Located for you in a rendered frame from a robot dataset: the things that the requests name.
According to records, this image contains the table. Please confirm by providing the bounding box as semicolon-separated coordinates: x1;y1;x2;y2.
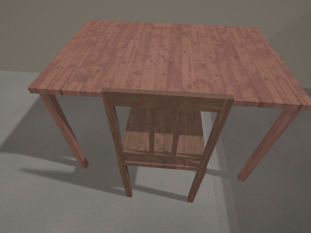
28;19;311;182

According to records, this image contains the chair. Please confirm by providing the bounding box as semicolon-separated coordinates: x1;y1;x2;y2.
100;87;235;203

